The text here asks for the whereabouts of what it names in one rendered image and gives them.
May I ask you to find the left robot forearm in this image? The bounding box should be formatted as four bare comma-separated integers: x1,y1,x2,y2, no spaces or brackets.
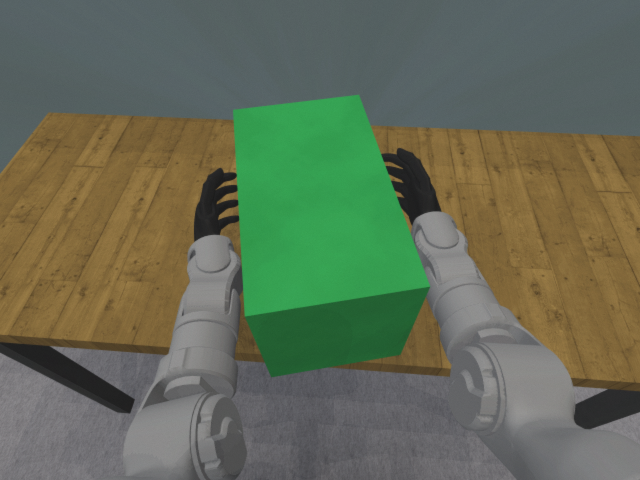
123,235,243,475

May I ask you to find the left robot hand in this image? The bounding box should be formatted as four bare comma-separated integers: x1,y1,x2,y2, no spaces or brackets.
194,168,239,242

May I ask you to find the carton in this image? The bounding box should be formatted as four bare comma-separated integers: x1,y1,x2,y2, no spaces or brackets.
233,95,430,377

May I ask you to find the table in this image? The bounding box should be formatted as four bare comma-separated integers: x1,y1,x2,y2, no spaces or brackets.
0,113,640,429

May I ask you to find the robot left upper arm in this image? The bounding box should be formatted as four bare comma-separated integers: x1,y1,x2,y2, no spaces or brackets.
96,391,247,480

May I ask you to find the robot right upper arm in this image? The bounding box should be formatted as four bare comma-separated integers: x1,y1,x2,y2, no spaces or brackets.
448,342,640,480

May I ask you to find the right robot forearm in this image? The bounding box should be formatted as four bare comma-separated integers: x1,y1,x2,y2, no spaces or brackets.
411,211,576,414

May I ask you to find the right robot hand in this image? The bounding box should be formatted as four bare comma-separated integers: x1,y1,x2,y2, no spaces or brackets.
381,148,442,225

